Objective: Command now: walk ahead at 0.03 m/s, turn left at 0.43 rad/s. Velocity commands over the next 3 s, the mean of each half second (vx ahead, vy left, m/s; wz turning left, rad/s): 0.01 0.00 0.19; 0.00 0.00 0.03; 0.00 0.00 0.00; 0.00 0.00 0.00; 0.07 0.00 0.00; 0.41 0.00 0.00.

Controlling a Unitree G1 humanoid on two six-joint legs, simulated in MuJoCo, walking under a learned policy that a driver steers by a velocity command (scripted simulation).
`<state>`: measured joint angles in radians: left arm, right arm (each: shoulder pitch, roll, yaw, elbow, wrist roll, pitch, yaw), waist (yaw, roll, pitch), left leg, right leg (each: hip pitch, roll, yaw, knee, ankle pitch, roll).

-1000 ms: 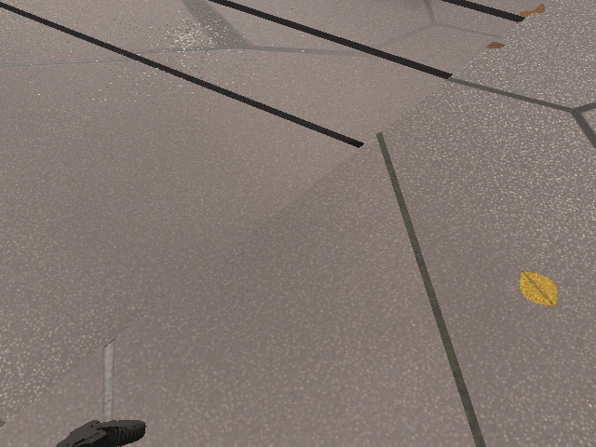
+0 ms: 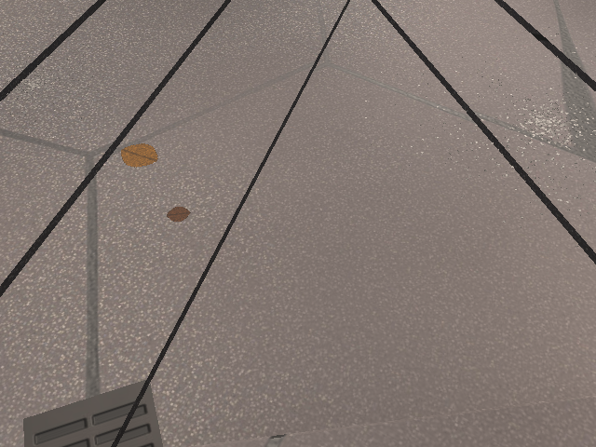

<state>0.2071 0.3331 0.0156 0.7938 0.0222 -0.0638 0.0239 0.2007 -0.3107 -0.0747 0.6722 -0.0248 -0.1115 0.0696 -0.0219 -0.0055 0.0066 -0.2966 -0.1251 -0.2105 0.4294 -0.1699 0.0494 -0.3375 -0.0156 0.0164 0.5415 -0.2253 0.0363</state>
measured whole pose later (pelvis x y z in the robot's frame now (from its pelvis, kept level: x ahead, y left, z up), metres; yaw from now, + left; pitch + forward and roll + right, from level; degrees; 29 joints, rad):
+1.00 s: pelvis +0.01 -0.04 -0.01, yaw +3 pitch +0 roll +1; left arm 0.16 0.32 0.05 0.69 0.00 -0.09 -0.08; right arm 0.16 -0.32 -0.01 0.74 0.00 -0.06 0.04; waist -0.01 0.00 0.04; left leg -0.22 0.05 0.02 0.54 -0.32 -0.04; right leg -0.26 0.01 -0.05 0.57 -0.31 -0.04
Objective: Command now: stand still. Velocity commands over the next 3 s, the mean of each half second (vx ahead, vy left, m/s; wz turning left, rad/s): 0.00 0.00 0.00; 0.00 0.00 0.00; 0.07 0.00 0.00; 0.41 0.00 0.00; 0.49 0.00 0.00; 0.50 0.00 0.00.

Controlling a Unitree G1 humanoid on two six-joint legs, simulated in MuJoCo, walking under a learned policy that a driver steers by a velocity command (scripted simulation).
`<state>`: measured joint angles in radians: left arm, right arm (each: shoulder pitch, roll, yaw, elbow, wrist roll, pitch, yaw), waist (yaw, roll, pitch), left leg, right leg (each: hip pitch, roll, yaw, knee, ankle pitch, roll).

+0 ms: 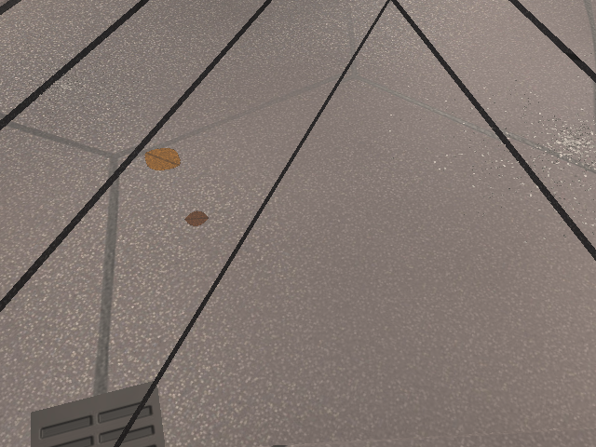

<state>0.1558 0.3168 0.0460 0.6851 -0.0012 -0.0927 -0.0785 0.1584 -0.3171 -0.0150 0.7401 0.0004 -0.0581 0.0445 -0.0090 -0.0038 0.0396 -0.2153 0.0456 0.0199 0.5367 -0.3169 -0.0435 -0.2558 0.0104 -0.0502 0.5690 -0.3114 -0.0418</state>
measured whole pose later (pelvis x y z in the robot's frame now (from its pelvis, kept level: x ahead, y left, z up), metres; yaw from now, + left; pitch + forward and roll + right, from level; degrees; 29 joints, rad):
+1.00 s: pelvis +0.00 -0.01 +0.01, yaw -1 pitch -1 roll +0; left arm 0.18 0.33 0.05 0.82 0.00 -0.08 -0.09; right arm 0.10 -0.32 -0.02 0.96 0.00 -0.04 0.03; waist -0.02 0.01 0.05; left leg -0.15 0.08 0.03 0.46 -0.28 -0.07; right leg -0.20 0.05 -0.03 0.49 -0.27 -0.07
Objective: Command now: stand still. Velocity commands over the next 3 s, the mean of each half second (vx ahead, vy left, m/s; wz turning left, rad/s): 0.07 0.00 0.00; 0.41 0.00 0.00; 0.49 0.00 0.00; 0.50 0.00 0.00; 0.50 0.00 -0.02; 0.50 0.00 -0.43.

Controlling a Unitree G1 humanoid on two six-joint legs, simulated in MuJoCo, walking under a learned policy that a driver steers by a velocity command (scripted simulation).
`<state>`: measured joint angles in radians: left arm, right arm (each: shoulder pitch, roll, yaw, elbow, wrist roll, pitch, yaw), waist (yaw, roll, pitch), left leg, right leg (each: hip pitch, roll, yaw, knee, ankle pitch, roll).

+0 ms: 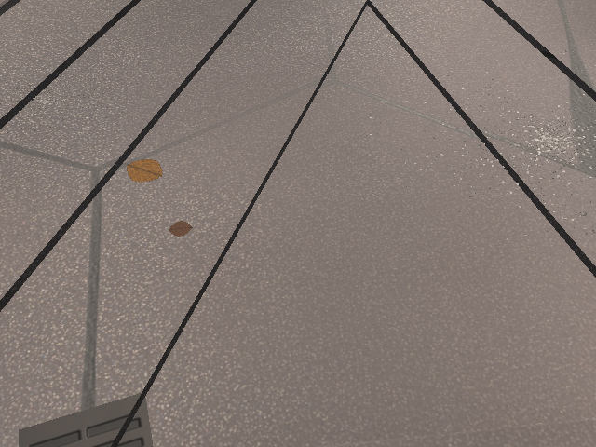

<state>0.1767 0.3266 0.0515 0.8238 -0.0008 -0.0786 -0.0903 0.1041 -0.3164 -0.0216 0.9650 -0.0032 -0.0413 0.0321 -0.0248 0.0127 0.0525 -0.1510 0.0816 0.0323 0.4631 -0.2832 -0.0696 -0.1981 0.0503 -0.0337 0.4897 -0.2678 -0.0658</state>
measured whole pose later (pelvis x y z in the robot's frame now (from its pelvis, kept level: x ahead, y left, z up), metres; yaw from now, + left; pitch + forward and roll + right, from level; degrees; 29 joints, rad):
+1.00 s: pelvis +0.22 +0.10 +0.00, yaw +1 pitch +0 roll +1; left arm 0.05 0.21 0.01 0.89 0.08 -0.06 -0.07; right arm 0.54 -0.13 0.03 1.05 -0.10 -0.11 0.06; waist -0.06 -0.03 0.00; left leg 0.12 -0.06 0.03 0.15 -0.28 0.06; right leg -0.65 -0.06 0.00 0.71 0.06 -0.05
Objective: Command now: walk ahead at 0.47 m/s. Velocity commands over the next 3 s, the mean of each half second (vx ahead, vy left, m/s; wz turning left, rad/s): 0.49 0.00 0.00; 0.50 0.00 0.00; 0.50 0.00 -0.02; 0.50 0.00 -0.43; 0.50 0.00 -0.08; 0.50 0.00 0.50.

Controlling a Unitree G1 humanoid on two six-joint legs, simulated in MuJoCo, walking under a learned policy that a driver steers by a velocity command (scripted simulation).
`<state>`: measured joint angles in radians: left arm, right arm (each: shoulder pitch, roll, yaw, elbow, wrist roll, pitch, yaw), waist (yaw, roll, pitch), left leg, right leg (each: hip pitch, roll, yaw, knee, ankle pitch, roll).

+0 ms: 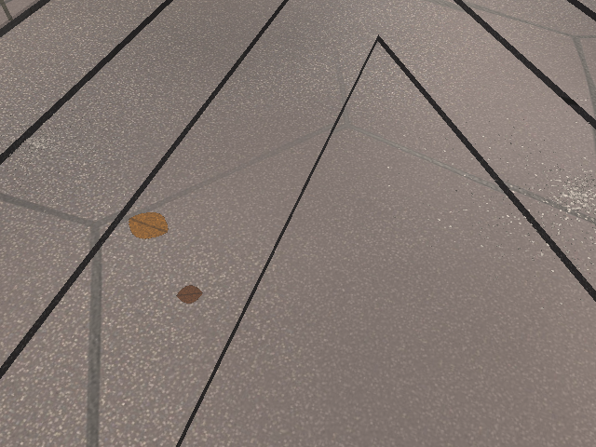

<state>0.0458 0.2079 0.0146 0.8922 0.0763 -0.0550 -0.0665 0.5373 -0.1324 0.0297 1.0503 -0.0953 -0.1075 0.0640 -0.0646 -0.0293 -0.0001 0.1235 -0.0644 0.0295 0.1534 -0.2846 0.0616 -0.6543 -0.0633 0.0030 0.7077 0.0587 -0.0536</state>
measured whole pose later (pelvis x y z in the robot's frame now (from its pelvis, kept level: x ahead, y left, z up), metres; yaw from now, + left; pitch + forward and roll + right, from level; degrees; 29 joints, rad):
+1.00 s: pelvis +0.60 +0.02 -0.14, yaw +0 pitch +4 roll +3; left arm -0.01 0.22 0.04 0.78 -0.01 -0.08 -0.01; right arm 0.42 -0.24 -0.07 1.01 0.03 -0.06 -0.02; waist -0.08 -0.03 -0.03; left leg -0.02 -0.05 0.04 0.33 -0.37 0.02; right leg -0.58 -0.05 0.01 0.54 -0.01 -0.05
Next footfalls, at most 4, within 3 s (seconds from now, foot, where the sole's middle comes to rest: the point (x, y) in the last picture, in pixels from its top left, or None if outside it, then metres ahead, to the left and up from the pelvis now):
0.10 right None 0.20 -0.11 -0.78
0.58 left None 0.51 0.14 -0.91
1.04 right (322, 362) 0.79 -0.10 -0.91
1.52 left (232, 271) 1.09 0.14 -0.88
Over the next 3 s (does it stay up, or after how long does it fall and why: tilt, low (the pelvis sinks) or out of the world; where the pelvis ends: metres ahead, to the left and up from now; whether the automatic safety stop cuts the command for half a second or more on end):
stays up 1.62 -0.31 -0.13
